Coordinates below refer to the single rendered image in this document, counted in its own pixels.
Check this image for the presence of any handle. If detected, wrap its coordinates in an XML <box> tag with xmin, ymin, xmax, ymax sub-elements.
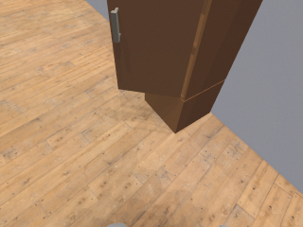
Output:
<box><xmin>110</xmin><ymin>8</ymin><xmax>121</xmax><ymax>43</ymax></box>

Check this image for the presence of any cupboard door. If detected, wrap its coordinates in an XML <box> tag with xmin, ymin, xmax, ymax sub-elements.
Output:
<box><xmin>107</xmin><ymin>0</ymin><xmax>205</xmax><ymax>98</ymax></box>

